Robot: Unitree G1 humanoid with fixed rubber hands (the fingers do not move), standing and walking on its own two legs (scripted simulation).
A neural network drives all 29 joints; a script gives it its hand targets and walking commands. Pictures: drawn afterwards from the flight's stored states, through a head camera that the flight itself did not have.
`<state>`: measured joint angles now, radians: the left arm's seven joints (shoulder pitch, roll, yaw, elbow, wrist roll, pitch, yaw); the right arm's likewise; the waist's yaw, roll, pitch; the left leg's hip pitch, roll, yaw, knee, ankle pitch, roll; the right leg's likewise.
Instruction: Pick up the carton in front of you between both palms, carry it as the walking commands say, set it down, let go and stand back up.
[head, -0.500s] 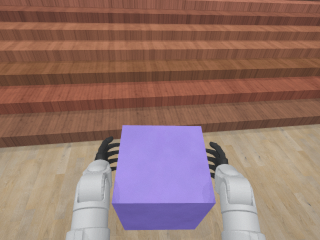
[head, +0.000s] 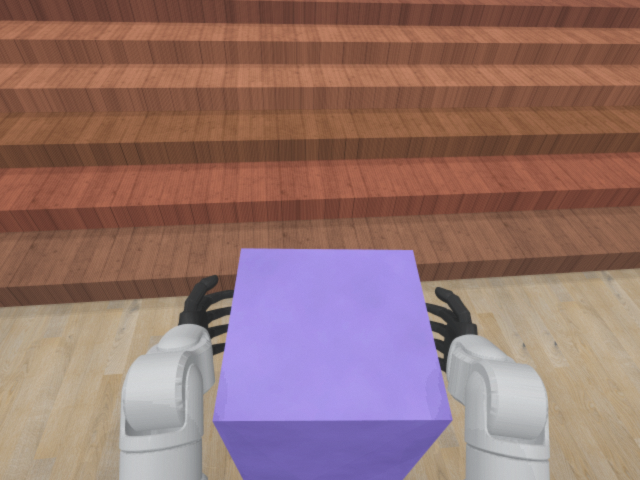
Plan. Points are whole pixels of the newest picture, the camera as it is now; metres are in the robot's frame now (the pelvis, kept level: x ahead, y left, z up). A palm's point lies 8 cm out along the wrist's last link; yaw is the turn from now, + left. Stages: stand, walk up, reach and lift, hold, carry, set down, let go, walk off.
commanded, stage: carry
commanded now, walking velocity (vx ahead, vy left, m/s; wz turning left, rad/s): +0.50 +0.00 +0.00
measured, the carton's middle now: (325, 371) +0.27 +0.00 +0.01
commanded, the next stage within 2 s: none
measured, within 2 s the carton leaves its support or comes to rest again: neither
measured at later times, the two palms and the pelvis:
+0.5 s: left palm (230, 162) +0.60 +0.18 +0.10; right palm (403, 176) +0.59 -0.12 +0.10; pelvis +0.33 +0.03 +0.00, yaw -2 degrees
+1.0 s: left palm (256, 44) +1.02 +0.18 +0.15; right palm (380, 52) +1.02 -0.12 +0.15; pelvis +0.66 +0.03 -0.02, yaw -1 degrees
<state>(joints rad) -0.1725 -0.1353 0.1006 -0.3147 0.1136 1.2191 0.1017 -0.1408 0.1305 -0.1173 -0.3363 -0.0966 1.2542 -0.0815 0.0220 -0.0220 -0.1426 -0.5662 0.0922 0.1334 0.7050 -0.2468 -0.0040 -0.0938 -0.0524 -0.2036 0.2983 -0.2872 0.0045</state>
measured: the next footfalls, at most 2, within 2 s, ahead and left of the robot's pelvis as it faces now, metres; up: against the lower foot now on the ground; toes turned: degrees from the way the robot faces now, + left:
left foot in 0.10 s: +0.23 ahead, +0.12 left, +0.00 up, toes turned +12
right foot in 0.58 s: +0.56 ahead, -0.08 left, +0.00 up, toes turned -13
